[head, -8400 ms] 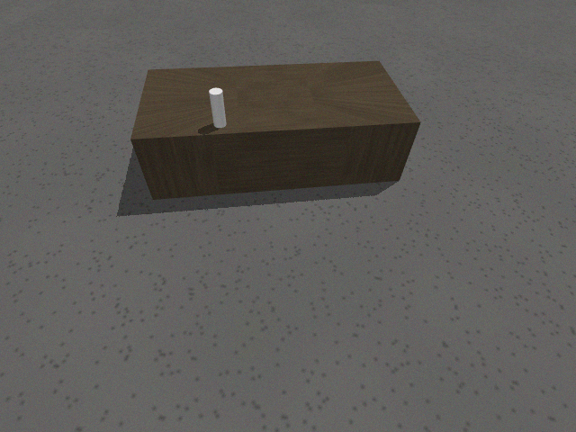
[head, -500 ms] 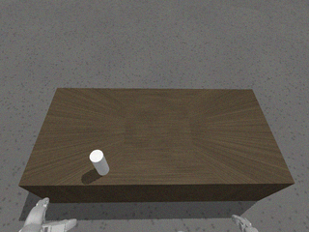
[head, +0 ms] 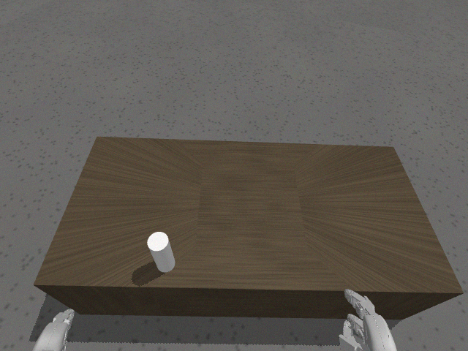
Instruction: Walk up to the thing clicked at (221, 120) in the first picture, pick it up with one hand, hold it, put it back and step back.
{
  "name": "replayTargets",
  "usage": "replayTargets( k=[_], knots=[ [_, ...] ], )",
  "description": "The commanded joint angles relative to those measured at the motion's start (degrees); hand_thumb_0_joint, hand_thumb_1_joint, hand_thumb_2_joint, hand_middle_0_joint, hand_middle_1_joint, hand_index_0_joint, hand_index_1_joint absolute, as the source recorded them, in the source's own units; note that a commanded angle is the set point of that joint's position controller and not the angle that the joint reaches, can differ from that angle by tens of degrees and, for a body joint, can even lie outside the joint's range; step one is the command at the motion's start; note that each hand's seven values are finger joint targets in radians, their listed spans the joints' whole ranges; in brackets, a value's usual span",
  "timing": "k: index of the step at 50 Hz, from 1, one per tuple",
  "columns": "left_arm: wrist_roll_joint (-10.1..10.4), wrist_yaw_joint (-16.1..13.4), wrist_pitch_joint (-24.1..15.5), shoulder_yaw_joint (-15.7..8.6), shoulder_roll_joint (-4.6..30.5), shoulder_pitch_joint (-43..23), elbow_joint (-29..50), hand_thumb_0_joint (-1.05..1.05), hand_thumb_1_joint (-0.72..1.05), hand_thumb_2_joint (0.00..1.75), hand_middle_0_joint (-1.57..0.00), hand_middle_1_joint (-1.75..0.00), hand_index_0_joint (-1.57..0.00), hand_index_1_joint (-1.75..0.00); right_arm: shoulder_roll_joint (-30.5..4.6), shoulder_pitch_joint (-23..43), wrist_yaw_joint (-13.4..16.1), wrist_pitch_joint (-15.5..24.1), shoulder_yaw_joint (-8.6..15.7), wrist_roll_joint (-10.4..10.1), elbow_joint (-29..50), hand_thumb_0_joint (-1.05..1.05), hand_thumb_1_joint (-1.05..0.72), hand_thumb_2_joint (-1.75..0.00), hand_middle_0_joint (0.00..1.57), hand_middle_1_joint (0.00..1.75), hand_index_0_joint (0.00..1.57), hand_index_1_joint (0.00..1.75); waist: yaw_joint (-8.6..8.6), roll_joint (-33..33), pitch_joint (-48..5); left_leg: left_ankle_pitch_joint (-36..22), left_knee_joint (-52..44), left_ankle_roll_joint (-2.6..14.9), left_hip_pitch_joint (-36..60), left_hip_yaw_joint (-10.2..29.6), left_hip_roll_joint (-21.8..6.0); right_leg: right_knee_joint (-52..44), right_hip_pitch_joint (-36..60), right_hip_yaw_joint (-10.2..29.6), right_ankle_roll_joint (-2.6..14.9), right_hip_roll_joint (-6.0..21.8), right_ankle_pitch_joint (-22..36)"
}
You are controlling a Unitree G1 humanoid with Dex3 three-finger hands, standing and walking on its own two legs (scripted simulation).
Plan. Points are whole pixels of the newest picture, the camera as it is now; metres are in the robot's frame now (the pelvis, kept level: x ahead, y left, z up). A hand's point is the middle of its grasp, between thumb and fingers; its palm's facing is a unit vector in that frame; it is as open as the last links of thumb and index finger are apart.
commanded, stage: go down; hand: left
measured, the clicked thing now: (162, 253) +0.41 +0.18 -0.31
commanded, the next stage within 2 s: none
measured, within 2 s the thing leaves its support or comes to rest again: neither
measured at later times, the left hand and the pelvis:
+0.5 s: hand out of the picture +0.15 +0.26 -0.10, palm faces +0.08 -0.94 -0.34, open 17.2 cm; pelvis -0.01 +0.00 -0.03, yaw +1 degrees
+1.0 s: hand (48, 271) +0.27 +0.33 -0.05, palm faces +0.14 -0.97 -0.20, open 17.5 cm; pelvis -0.03 -0.01 -0.03, yaw +0 degrees
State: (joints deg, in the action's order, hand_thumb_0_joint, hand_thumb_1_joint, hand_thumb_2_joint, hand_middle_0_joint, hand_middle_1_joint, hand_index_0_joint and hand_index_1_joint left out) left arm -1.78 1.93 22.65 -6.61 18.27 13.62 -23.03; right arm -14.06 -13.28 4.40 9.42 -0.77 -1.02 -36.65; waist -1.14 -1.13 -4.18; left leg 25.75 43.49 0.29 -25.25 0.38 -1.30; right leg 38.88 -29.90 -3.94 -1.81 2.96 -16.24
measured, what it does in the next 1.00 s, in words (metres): stands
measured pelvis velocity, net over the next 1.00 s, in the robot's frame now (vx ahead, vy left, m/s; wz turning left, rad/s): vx -0.03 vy -0.01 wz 0.00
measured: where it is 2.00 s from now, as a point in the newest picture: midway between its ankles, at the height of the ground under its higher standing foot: outside the picture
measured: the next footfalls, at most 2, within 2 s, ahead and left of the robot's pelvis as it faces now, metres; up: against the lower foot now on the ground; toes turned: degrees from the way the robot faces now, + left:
none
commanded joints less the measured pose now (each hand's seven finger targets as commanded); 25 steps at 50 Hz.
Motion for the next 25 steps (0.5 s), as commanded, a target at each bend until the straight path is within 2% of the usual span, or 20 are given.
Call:
replayTargets(
  k=[1, 3, 4, 5, 6, 7, 9, 12, 13, 14, 15, 17, 19, 20, 23, 25],
  knots=[
    [-0.2, -0.5, 0.3, -3.4, 9.5, -0.2, 11.8, 0.00, -0.52, 0.03, -0.08, -0.04, -0.07, -0.04, -8.7, 1.6, 1.4, 3.2, 3.5, -0.1, 8.2, 0.00, -0.87, -0.89, 0.20, 0.30, 0.20, 0.30, -0.35, -4.1, -9.5, -25.1, -4.8, -2.21, -1.8, 2.6, 0.0, 0.6, 7.1, -0.5, 2.97, -2.9, 12.0],
    [-0.2, -0.7, 0.9, -4.5, 10.5, 0.4, 14.1, 0.00, -0.52, 0.03, -0.08, -0.04, -0.08, -0.05, -8.7, 1.3, 1.7, 3.4, 3.7, -0.1, 8.6, 0.00, -0.88, -0.89, 0.20, 0.30, 0.20, 0.30, -0.16, -3.7, -10.6, -24.9, -3.5, -1.96, -2.3, 2.8, 0.2, 1.5, 7.1, -0.6, 3.00, -2.8, 12.1],
    [-0.1, -0.6, 1.2, -3.4, 9.7, 1.0, 14.3, 0.00, -0.53, 0.02, -0.08, -0.04, -0.07, -0.04, -8.5, 1.2, 1.8, 3.5, 3.5, -0.1, 8.8, 0.00, -0.86, -0.88, 0.20, 0.30, 0.20, 0.30, -0.57, -2.7, -10.2, -24.6, -3.4, -2.10, -3.3, 3.1, -0.1, 1.7, 6.7, -0.5, 2.79, -2.7, 11.9],
    [0.0, -0.6, 1.7, -4.6, 10.7, 1.5, 15.3, 0.00, -0.54, 0.03, -0.08, -0.04, -0.07, -0.05, -8.4, 1.6, 1.9, 3.6, 3.4, -0.1, 9.2, 0.00, -0.87, -0.89, 0.20, 0.30, 0.20, 0.30, 0.05, -3.5, -9.8, -22.5, -2.9, -1.85, -4.4, 2.8, 0.4, 1.7, 6.1, -0.5, 2.81, -2.6, 10.8],
    [0.1, -0.6, 1.9, -4.4, 10.1, 2.3, 15.8, 0.00, -0.53, 0.03, -0.08, -0.04, -0.08, -0.05, -8.3, 1.2, 2.2, 3.8, 3.4, 0.0, 9.6, 0.00, -0.87, -0.89, 0.20, 0.30, 0.20, 0.30, -0.59, -3.3, -10.9, -22.7, -2.1, -1.70, -4.5, 2.7, 0.5, 2.5, 6.1, -0.5, 2.85, -2.6, 11.3],
    [0.1, -0.3, 2.1, -4.0, 10.1, 2.7, 16.6, 0.00, -0.54, 0.03, -0.08, -0.04, -0.07, -0.05, -8.5, 1.3, 2.2, 3.9, 3.5, -0.1, 9.5, 0.00, -0.87, -0.89, 0.20, 0.30, 0.20, 0.30, -0.47, -2.9, -10.6, -23.3, -2.0, -1.96, -4.9, 3.4, 0.0, 3.3, 5.2, -0.5, 2.88, -2.6, 10.9],
    [0.1, -0.6, 2.4, -5.2, 11.3, 2.4, 18.5, 0.00, -0.53, 0.03, -0.09, -0.04, -0.08, -0.05, -8.2, 1.5, 2.7, 4.2, 3.4, -0.1, 10.4, 0.00, -0.87, -0.89, 0.20, 0.30, 0.20, 0.30, -0.25, -2.6, -11.1, -20.4, -0.6, -1.25, -6.2, 2.3, 1.0, 3.3, 5.0, -0.5, 2.69, -2.4, 9.9],
    [0.4, -0.6, 3.1, -5.6, 11.3, 3.9, 20.1, 0.00, -0.55, 0.04, -0.09, -0.05, -0.08, -0.05, -7.9, 1.6, 3.3, 4.7, 3.2, -0.1, 10.9, 0.00, -0.88, -0.89, 0.20, 0.30, 0.20, 0.30, -0.44, -2.7, -10.5, -17.5, 0.1, -1.13, -7.9, 2.7, 1.0, 4.1, 3.3, -0.6, 2.59, -2.4, 7.7],
    [0.6, -0.5, 3.4, -6.0, 11.2, 5.1, 21.1, 0.00, -0.53, 0.04, -0.09, -0.05, -0.08, -0.05, -7.9, 1.3, 3.5, 4.9, 3.3, -0.2, 10.9, 0.00, -0.88, -0.89, 0.20, 0.30, 0.20, 0.30, -0.05, -3.0, -11.2, -18.0, 0.5, -1.11, -7.9, 2.7, 1.0, 4.6, 3.7, -0.5, 2.59, -2.3, 8.2],
    [0.6, -0.4, 3.5, -5.6, 11.1, 5.5, 21.8, 0.00, -0.52, 0.05, -0.08, -0.06, -0.07, -0.06, -7.9, 1.2, 3.7, 5.1, 3.2, -0.2, 11.1, 0.00, -0.88, -0.89, 0.20, 0.30, 0.20, 0.30, -0.40, -2.8, -10.8, -18.1, 0.7, -1.11, -8.0, 2.6, 1.0, 5.0, 3.0, -0.5, 2.53, -2.4, 8.2],
    [0.7, -0.5, 3.6, -7.0, 12.7, 4.5, 23.3, 0.00, -0.53, 0.05, -0.08, -0.05, -0.07, -0.05, -7.8, 1.3, 3.9, 5.1, 3.1, -0.2, 11.3, 0.00, -0.88, -0.89, 0.20, 0.30, 0.20, 0.30, 0.02, -3.7, -11.3, -17.3, 1.1, -1.04, -8.4, 2.5, 1.2, 4.9, 2.8, -0.4, 2.48, -2.3, 7.6],
    [0.9, -0.1, 3.9, -6.5, 12.2, 5.7, 23.6, 0.00, -0.53, 0.05, -0.08, -0.05, -0.07, -0.06, -8.1, 1.4, 4.3, 5.5, 3.3, -0.2, 11.2, 0.00, -0.89, -0.89, 0.20, 0.30, 0.20, 0.30, -0.48, -3.3, -11.0, -17.1, 1.3, -1.15, -9.0, 3.5, 0.8, 5.7, 1.7, -0.5, 2.57, -2.4, 7.1],
    [1.2, 0.1, 4.2, -7.3, 12.4, 7.0, 24.2, 0.00, -0.52, 0.05, -0.08, -0.05, -0.07, -0.05, -7.6, 0.8, 4.6, 5.7, 3.1, -0.3, 11.5, 0.00, -0.89, -0.89, 0.20, 0.30, 0.20, 0.30, -0.20, -3.4, -11.6, -16.8, 2.1, -0.89, -9.3, 2.8, 1.2, 5.9, 1.8, -0.4, 2.45, -2.3, 7.2],
    [1.1, 0.1, 4.1, -7.2, 12.8, 5.2, 24.6, 0.00, -0.50, 0.06, -0.08, -0.05, -0.07, -0.06, -7.9, 1.0, 4.9, 6.0, 3.2, -0.3, 11.5, 0.00, -0.89, -0.89, 0.20, 0.30, 0.20, 0.30, -0.97, -3.3, -11.8, -16.4, 2.6, -0.75, -9.5, 2.7, 1.3, 6.0, 1.2, -0.3, 2.44, -2.2, 7.0],
    [1.4, 0.2, 3.2, -9.4, 15.4, -1.3, 25.0, 0.00, -0.49, 0.05, -0.08, -0.05, -0.07, -0.05, -8.2, 0.5, 5.6, 6.9, 3.0, -0.2, 10.7, 0.00, -0.88, -0.89, 0.20, 0.30, 0.20, 0.30, -1.66, -3.8, -10.5, -13.7, 2.7, -0.76, -10.2, 3.3, 0.9, 6.3, -0.5, 0.0, 2.29, -2.1, 4.9],
    [1.9, 0.6, 2.1, -11.0, 17.5, -6.6, 23.7, 0.00, -0.53, 0.06, -0.08, -0.05, -0.07, -0.06, -8.4, 0.4, 6.2, 7.7, 2.8, -0.3, 10.0, 0.00, -0.88, -0.89, 0.20, 0.30, 0.20, 0.30, -2.18, -3.2, -10.2, -9.8, 2.8, -0.40, -11.3, 3.4, 1.0, 5.8, -1.4, 0.4, 2.04, -1.9, 2.2]
  ],
)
